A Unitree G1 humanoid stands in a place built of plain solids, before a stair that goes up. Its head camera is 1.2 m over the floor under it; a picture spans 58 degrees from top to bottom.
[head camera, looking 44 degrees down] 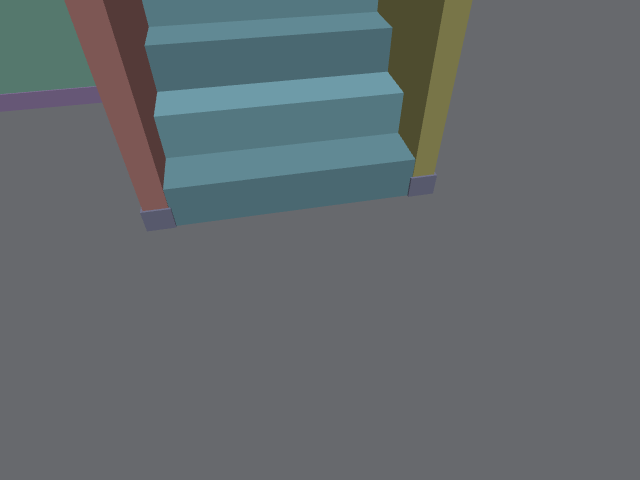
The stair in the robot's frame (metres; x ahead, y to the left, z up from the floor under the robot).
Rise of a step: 0.19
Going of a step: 0.22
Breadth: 1.02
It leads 12 degrees to the left of straight ahead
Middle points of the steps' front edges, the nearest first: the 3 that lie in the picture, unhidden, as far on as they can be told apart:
1.43 0.10 0.19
1.64 0.15 0.38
1.86 0.19 0.57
